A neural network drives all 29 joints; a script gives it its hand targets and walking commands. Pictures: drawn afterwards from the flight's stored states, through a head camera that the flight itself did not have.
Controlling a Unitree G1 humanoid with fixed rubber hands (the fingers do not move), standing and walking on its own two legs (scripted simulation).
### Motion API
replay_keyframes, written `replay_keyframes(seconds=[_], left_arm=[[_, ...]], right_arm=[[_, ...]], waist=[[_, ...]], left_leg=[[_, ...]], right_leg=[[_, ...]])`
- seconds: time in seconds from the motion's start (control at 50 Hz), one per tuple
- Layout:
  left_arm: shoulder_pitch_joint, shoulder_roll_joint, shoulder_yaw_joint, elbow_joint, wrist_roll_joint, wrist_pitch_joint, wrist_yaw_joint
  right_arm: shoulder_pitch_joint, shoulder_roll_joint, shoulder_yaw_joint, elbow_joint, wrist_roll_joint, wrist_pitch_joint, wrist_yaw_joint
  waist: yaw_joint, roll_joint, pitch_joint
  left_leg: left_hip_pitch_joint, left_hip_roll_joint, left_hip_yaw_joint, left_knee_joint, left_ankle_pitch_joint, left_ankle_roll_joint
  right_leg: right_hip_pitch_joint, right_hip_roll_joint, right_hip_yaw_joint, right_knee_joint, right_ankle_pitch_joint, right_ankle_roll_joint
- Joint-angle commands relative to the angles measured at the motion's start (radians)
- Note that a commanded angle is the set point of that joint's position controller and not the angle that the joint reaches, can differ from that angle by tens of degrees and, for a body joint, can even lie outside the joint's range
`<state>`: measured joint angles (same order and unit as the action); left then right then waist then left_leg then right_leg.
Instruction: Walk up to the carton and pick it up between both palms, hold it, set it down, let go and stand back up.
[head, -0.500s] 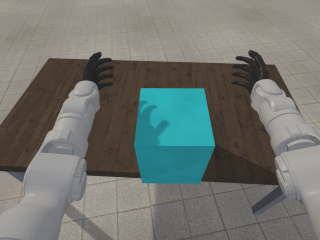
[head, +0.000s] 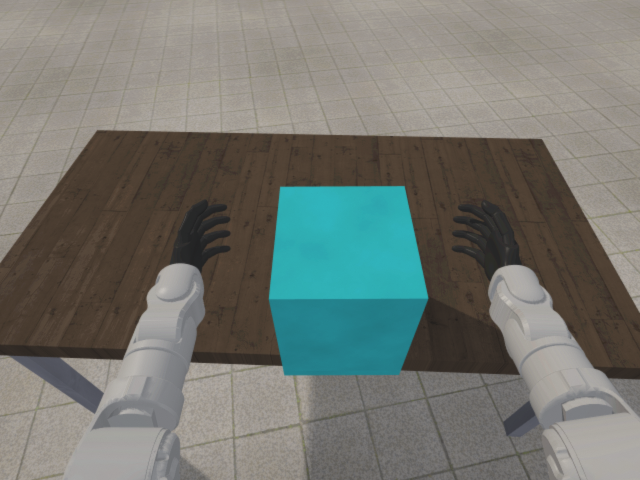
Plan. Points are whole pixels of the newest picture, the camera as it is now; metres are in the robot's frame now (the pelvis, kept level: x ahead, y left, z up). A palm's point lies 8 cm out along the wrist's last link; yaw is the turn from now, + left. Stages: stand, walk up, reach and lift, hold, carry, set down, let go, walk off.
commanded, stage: set down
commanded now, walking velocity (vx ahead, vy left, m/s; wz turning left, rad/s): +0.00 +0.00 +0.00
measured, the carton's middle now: (342, 284) +0.43 +0.00 -0.07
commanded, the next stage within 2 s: none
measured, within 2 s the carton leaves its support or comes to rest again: neither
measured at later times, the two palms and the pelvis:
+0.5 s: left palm (188, 338) +0.30 +0.21 -0.01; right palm (497, 338) +0.31 -0.20 -0.01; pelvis +0.01 +0.01 +0.00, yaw +0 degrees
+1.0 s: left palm (185, 400) +0.24 +0.22 -0.06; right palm (501, 406) +0.24 -0.21 -0.06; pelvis +0.00 +0.00 -0.02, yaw +1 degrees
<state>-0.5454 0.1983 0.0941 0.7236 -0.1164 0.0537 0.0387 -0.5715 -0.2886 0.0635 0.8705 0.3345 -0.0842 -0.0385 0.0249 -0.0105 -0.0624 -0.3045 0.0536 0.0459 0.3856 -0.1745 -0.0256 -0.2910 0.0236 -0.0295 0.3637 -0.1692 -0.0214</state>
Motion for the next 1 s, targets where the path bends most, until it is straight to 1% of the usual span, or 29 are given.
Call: replay_keyframes(seconds=[0.0, 0.1, 0.22, 0.28, 0.4, 0.54, 0.66, 0.86, 0.92, 0.98], left_arm=[[-0.276, 0.096, 0.031, -0.147, 0.021, -0.084, 0.0], [-0.215, 0.074, 0.015, -0.143, 0.023, -0.165, 0.01], [-0.137, 0.063, -0.015, -0.178, 0.006, -0.245, 0.024], [-0.088, 0.057, -0.031, -0.178, -0.003, -0.282, 0.03], [0.012, 0.044, -0.056, -0.121, -0.015, -0.371, 0.038], [0.097, 0.038, -0.071, -0.033, -0.025, -0.487, 0.04], [0.156, 0.041, -0.079, 0.0, -0.033, -0.561, 0.036], [0.255, 0.046, -0.091, 0.017, -0.038, -0.631, 0.022], [0.27, 0.058, -0.091, 0.011, -0.043, -0.62, 0.019], [0.286, 0.073, -0.095, -0.019, -0.051, -0.575, 0.022]], right_arm=[[-0.324, -0.108, -0.028, -0.147, -0.008, -0.071, 0.01], [-0.251, -0.095, -0.035, -0.151, -0.021, -0.125, 0.019], [-0.162, -0.093, -0.055, -0.177, -0.035, -0.187, 0.028], [-0.111, -0.087, -0.059, -0.176, -0.042, -0.216, 0.032], [-0.018, -0.066, -0.049, -0.137, -0.05, -0.28, 0.039], [0.061, -0.051, -0.025, -0.065, -0.049, -0.383, 0.048], [0.114, -0.048, -0.012, -0.018, -0.046, -0.472, 0.059], [0.216, -0.029, -0.004, 0.043, -0.048, -0.582, 0.075], [0.23, -0.027, -0.004, 0.043, -0.059, -0.582, 0.077], [0.249, -0.022, -0.01, 0.016, -0.083, -0.549, 0.074]], waist=[[0.012, -0.019, -0.398], [0.01, -0.006, -0.362], [-0.006, 0.014, -0.37], [-0.012, 0.016, -0.365], [-0.016, 0.011, -0.327], [-0.016, 0.01, -0.289], [-0.018, 0.005, -0.275], [-0.023, 0.004, -0.238], [-0.024, -0.001, -0.224], [-0.023, -0.009, -0.208]], left_leg=[[0.196, -0.065, 0.004, 0.009, 0.295, 0.005], [0.2, -0.063, 0.0, 0.012, 0.281, 0.0], [0.224, -0.06, -0.009, 0.037, 0.286, -0.013], [0.227, -0.058, -0.016, 0.049, 0.287, -0.017], [0.208, -0.055, -0.03, 0.073, 0.274, -0.019], [0.165, -0.057, -0.039, 0.11, 0.248, -0.022], [0.125, -0.06, -0.037, 0.145, 0.213, -0.025], [0.064, -0.065, -0.036, 0.197, 0.145, -0.027], [0.058, -0.065, -0.031, 0.188, 0.101, -0.022], [0.07, -0.064, -0.024, 0.155, 0.059, -0.015]], right_leg=[[0.17, 0.021, 0.027, -0.02, 0.25, 0.049], [0.146, 0.017, 0.031, -0.024, 0.221, 0.037], [0.115, 0.018, 0.026, -0.012, 0.21, 0.024], [0.1, 0.017, 0.026, -0.005, 0.203, 0.018], [0.068, 0.012, 0.034, 0.01, 0.179, 0.009], [0.027, 0.01, 0.041, 0.047, 0.15, 0.004], [0.007, 0.012, 0.041, 0.089, 0.136, 0.006], [-0.031, 0.008, 0.04, 0.143, 0.085, 0.004], [-0.027, 0.003, 0.045, 0.142, 0.052, 0.004], [0.002, -0.001, 0.051, 0.126, 0.033, 0.005]])
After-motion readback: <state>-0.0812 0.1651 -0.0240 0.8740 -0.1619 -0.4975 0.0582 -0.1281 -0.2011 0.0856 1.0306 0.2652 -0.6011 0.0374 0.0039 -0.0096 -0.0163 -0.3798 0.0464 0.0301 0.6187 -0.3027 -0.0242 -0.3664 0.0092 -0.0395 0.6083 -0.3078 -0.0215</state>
